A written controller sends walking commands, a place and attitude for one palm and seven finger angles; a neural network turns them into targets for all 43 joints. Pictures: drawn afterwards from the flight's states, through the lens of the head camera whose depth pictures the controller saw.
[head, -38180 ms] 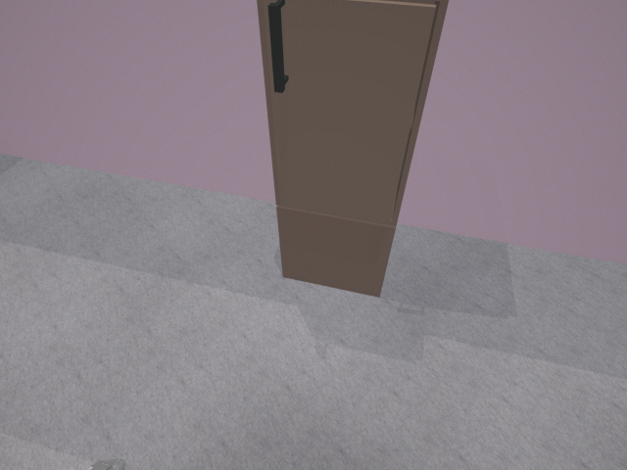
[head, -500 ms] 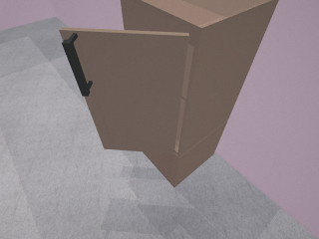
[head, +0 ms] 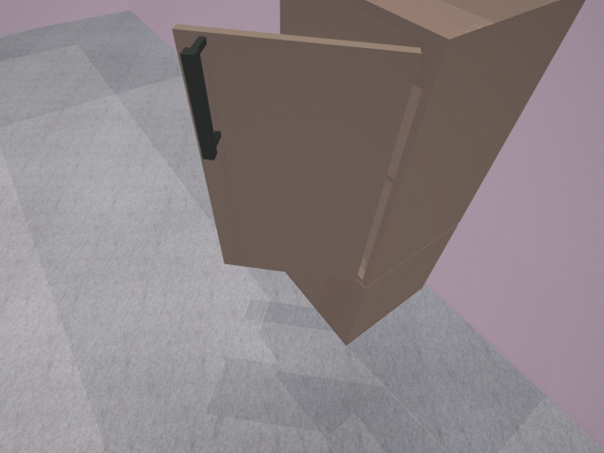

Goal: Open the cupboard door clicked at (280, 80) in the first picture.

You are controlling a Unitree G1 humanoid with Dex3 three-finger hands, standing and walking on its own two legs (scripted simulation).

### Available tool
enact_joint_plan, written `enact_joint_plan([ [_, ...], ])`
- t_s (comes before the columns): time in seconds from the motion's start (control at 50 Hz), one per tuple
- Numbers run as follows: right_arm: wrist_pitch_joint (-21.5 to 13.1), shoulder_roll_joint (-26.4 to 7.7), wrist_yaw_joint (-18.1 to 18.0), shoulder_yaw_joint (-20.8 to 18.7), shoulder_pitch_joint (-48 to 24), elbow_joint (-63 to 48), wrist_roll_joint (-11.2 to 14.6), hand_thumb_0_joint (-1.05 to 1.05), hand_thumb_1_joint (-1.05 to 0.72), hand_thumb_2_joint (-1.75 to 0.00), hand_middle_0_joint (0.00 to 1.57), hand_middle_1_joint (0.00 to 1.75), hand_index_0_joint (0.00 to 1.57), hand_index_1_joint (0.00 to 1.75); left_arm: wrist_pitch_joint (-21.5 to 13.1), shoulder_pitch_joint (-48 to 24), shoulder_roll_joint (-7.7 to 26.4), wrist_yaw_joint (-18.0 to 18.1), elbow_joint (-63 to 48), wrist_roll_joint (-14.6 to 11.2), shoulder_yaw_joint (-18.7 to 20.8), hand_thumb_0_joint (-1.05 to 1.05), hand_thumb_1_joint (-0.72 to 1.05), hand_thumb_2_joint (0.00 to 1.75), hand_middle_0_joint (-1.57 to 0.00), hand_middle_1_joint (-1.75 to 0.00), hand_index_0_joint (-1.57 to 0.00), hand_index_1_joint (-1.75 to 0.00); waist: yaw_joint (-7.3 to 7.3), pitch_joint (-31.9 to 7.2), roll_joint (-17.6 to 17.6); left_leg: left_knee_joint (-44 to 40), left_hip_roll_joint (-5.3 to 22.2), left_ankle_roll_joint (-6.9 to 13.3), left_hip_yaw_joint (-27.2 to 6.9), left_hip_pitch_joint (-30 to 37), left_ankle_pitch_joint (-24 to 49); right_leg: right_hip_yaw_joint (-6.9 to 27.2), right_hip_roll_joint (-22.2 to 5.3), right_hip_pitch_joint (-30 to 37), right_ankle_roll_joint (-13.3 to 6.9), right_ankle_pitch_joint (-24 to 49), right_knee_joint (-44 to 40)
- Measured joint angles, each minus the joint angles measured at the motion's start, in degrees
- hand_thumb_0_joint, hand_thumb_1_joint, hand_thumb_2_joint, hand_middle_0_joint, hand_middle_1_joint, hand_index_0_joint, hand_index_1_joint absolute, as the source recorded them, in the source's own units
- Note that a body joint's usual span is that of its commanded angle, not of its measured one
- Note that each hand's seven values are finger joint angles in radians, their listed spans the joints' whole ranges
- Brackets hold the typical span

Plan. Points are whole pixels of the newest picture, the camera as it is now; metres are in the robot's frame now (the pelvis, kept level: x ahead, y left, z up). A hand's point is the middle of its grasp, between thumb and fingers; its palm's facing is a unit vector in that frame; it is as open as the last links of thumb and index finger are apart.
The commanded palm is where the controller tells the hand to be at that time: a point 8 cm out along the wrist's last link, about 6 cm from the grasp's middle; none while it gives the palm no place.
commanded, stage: come to a stop and stand still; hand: left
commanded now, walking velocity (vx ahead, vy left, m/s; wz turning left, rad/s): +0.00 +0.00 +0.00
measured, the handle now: (205, 102) +0.56 +0.21 +0.16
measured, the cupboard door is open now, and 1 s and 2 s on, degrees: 46 46 46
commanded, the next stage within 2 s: look again from close up in 1.18 s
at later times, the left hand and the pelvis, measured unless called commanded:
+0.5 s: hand out of the picture +0.01 +0.18 -0.17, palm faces +0.00 -0.98 -0.18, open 7.3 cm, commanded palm none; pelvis +0.00 +0.02 +0.01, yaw -1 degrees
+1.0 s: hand out of the picture -0.02 +0.13 -0.17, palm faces +0.06 -0.99 -0.13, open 7.4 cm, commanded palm none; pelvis +0.01 -0.01 +0.01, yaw +0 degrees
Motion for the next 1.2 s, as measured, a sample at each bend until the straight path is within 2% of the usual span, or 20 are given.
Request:
enact_joint_plan([
  [0.02, -0.2, -0.24, 0.03, -0.18, 0.05, -0.55, -0.13, 0.0, -0.91, -0.89, 0.2, 0.3, 0.2, 0.3, 0.47, -0.08, 0.2, -0.12, -0.16, -0.02, 0.19, 0.01, 0.91, 0.9, -0.21, -0.3, -0.2, -0.3, -0.28, -0.02, 0.13, -0.43, -0.01, 0.4, 0.32, -0.31, 3.2, -0.01, -0.46, -0.8, 0.53, -0.74, 1.58],
  [0.08, -0.51, 0.17, -0.16, -0.15, 0.15, -1.61, -0.65, 0.0, -0.91, -0.89, 0.2, 0.3, 0.2, 0.3, 1.91, -0.73, 1.11, 0.0, -0.58, 0.05, 0.7, 0.01, 0.91, 0.9, -0.2, -0.3, -0.2, -0.3, -0.52, -0.12, -0.28, 2.12, -1.07, 2.28, 1.17, -1.93, 2.6, 1.9, -0.47, -4.14, -0.41, -8.05, 9.72],
  [0.12, -0.91, 0.89, -0.38, 0.34, 0.4, -1.58, -0.84, 0.0, -0.91, -0.89, 0.2, 0.3, 0.2, 0.3, 1.88, -0.98, 1.56, -0.1, -0.58, 0.12, 0.67, 0.01, 0.91, 0.9, -0.2, -0.3, -0.2, -0.3, -0.94, -0.73, -0.24, 0.79, -1.59, 3.11, 1.37, -1.78, 2.68, 2.73, 0.33, -6.3, -1.06, -8.65, 16.45],
  [0.16, -1.37, 1.48, -0.93, 0.69, 0.66, -0.82, -1.02, 0.0, -0.92, -0.89, 0.2, 0.3, 0.2, 0.3, 1.23, -0.97, 1.66, -0.46, -0.48, 0.23, 0.38, 0.01, 0.91, 0.9, -0.2, -0.3, -0.19, -0.3, -1.16, -1.42, -0.12, -1.58, -2.04, 3.36, 1.45, -1.02, 3.96, 2.65, 0.8, -6.48, -1.07, -7.53, 18.57],
  [0.22, -1.88, 1.46, -1.25, 0.89, 1.17, 0.34, -1.13, 0.01, -0.94, -0.89, 0.2, 0.3, 0.21, 0.3, 0.69, -0.6, 0.93, -0.8, -0.29, 0.1, -0.42, 0.01, 0.91, 0.9, -0.2, -0.3, -0.19, -0.3, -1.63, -2.33, 0.52, -4.63, -2.29, 3.74, 1.52, 0.06, 5.43, 1.99, 1.4, -4.1, -0.62, -7.76, 14.59],
  [0.28, -2.11, 1.42, -1.27, 0.98, 1.48, 1.12, -1.21, 0.01, -0.94, -0.89, 0.2, 0.3, 0.21, 0.3, 0.53, -0.61, -0.23, -1.12, 0.09, -0.16, -1.16, 0.01, 0.91, 0.9, -0.2, -0.3, -0.19, -0.3, -2.43, -2.42, 1.14, -5.57, -2.07, 3.66, 1.54, 0.28, 5.88, 1.55, 2.07, -0.45, -0.48, -7.84, 6.29],
  [0.34, -2.17, 1.67, -1.29, 1.1, 1.8, 2.07, -0.82, 0.01, -0.94, -0.89, 0.2, 0.3, 0.21, 0.3, 0.04, -0.63, -0.42, -0.75, 0.74, -0.29, -1.3, 0.01, 0.93, 0.9, -0.2, -0.3, -0.19, -0.3, -2.62, -2.02, 0.82, -3.64, -1.83, 3.01, 2.07, -0.48, 4.83, 1.82, 2.28, 3.8, -0.54, -0.92, -4.24],
  [0.36, -2.15, 1.57, -1.3, 1.13, 1.66, 2.67, -0.59, 0.01, -0.93, -0.89, 0.2, 0.3, 0.21, 0.3, -0.2, -0.85, -0.71, -0.63, 1.27, -0.37, -1.47, 0.01, 0.94, 0.9, -0.2, -0.3, -0.19, -0.3, -2.66, -1.52, 1.49, -2.88, -1.18, 2.72, 1.89, -0.48, 4.35, 1.65, 2.9, 4.44, -0.62, -0.2, -5.09],
  [0.46, -1.92, 1.98, -1.19, 1.76, 1.74, 5.01, -0.13, 0.0, -0.92, -0.89, 0.2, 0.3, 0.2, 0.3, -1.23, 0.12, -1.39, -0.52, 2.79, -0.79, -2.57, 0.01, 0.94, 0.9, -0.2, -0.3, -0.19, -0.3, -2.91, -0.92, 2.43, -3.79, 0.32, 1.57, 1.52, 1.28, 4.45, 1.4, 4.53, 6.54, -1.58, -0.41, -6.86],
  [0.62, -1.92, 3.1, -1.36, 2.42, 1.94, 7.31, 0.07, 0.01, -0.92, -0.89, 0.2, 0.3, 0.2, 0.3, -1.58, 1.39, -2.83, -0.3, 4.42, -1.11, -3.51, 0.01, 0.93, 0.9, -0.2, -0.3, -0.19, -0.3, -2.28, -0.65, 2.21, -5.5, 0.95, 0.6, 0.96, 3.07, 5.09, 0.9, 5.35, 8.47, -2.52, -0.01, -8.63],
  [0.82, -1.87, 2.93, -1.7, 2.32, 1.52, 7.89, 0.13, 0.01, -0.92, -0.89, 0.2, 0.3, 0.2, 0.3, -2.16, 3.38, -4.88, -0.08, 4.86, -1.09, -3.98, 0.01, 0.91, 0.9, -0.2, -0.3, -0.19, -0.3, -1.7, -0.72, 2.13, -6.36, 1.66, -0.43, 0.34, 3.96, 5.31, 0.35, 6.18, 9.63, -3.45, 0.09, -9.78],
  [1.2, -1.66, 2.35, -2.26, 2.35, 1.32, 7.33, 0.13, 0.01, -0.93, -0.89, 0.2, 0.3, 0.2, 0.3, -2.26, 4.19, -4.28, 0.38, 4.75, -1.04, -3.44, 0.0, 0.91, 0.9, -0.2, -0.3, -0.19, -0.3, -1.23, -1.05, 2.17, -5.86, 2.64, -1.53, -0.5, 4.55, 4.53, -0.33, 7.25, 11.04, -4.35, -0.28, -10.68],
])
